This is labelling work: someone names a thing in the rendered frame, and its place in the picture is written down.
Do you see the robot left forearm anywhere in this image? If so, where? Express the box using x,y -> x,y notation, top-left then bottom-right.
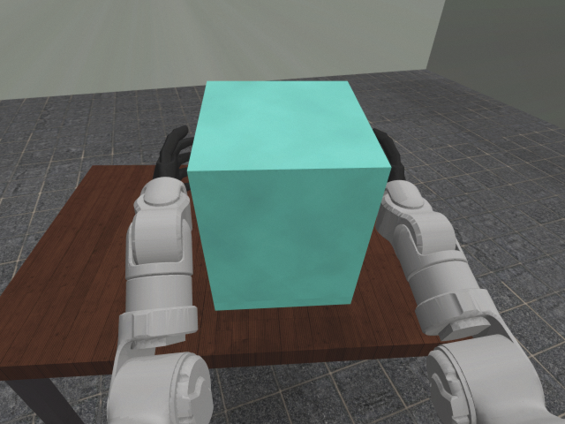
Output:
107,177 -> 198,423

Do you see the carton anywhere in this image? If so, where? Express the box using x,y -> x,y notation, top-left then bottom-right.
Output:
187,81 -> 392,311

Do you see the robot right forearm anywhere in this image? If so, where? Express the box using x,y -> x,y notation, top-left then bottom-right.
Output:
375,180 -> 545,404

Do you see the robot right hand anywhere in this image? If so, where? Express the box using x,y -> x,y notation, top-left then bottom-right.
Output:
373,128 -> 406,182

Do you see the table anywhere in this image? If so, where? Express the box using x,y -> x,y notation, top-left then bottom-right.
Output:
0,165 -> 473,424

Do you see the right robot upper arm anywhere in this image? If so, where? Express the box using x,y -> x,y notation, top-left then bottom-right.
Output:
426,334 -> 565,424

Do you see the left robot upper arm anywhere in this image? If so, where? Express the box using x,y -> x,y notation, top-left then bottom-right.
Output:
108,352 -> 214,424

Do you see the robot left hand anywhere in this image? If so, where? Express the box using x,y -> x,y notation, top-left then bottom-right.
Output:
153,125 -> 194,191

